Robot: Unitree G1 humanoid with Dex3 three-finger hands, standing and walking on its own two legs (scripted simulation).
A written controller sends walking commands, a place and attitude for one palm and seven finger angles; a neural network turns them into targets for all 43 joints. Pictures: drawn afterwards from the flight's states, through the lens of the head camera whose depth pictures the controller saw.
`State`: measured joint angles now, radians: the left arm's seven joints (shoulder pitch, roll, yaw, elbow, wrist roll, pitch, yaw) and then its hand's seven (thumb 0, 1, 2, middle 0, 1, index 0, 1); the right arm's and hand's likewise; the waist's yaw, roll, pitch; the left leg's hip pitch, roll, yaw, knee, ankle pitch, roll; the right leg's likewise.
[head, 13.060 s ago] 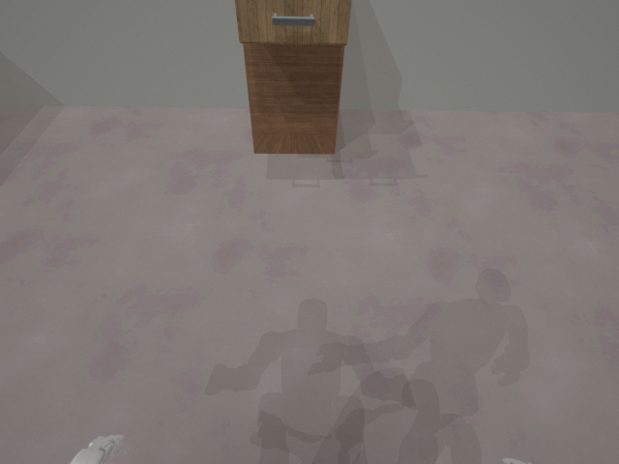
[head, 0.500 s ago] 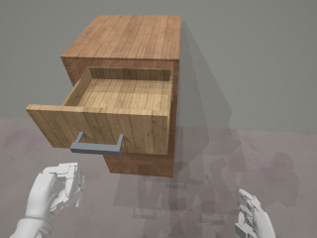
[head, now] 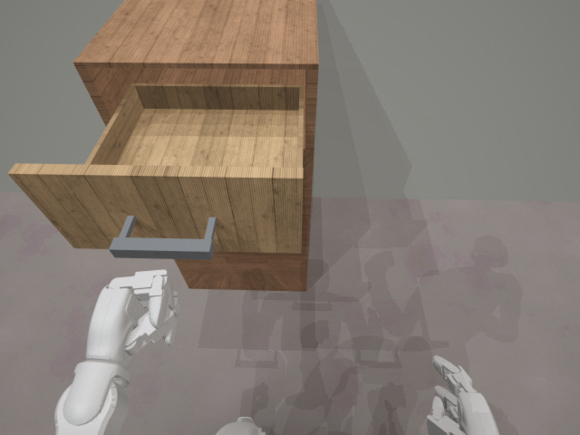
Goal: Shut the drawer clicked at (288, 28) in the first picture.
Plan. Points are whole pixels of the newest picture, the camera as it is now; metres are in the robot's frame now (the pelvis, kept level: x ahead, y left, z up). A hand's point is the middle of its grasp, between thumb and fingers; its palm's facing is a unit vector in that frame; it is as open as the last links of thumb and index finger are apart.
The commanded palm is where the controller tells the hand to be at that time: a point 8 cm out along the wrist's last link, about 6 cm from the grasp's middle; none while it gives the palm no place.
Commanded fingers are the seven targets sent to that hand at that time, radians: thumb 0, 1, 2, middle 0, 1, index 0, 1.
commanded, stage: bring the fist close to the handle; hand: left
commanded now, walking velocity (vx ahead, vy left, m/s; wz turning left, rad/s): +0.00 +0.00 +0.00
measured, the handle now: (166, 236) +0.38 +0.20 +0.06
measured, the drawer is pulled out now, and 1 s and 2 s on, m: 0.28 0.27 0.15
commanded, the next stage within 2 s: push the drawer shut in 0.58 s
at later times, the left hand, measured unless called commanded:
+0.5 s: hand (173, 303) +0.27 +0.16 +0.06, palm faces -0.01 -1.00 -0.04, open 3.3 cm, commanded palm +0.25 +0.22 +0.06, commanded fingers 0.00 0.90 0.90 -1.40 -1.60 -1.40 -1.60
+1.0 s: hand (184, 283) +0.30 +0.16 +0.05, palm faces -0.01 -1.00 -0.05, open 3.3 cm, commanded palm +0.29 +0.21 +0.06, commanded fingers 0.00 0.90 0.90 -1.40 -1.60 -1.40 -1.60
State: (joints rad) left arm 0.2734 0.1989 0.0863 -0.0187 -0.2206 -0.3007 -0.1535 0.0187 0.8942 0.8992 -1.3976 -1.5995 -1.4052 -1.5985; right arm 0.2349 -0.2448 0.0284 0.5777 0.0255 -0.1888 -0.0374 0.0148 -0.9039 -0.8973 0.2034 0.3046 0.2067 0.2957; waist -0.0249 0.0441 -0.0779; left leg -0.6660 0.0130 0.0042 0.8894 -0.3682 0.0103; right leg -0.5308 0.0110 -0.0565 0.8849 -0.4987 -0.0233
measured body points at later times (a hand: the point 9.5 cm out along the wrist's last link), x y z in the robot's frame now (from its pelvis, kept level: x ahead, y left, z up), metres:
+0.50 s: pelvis +0.00 +0.00 -0.01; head +0.04 -0.01 +0.44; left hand +0.27 +0.22 +0.06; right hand +0.16 -0.24 -0.10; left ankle +0.05 +0.11 -0.69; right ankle -0.03 -0.10 -0.69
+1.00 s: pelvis +0.00 +0.00 -0.01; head +0.04 -0.01 +0.44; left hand +0.30 +0.21 +0.05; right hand +0.15 -0.25 -0.11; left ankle +0.05 +0.11 -0.69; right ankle -0.03 -0.10 -0.69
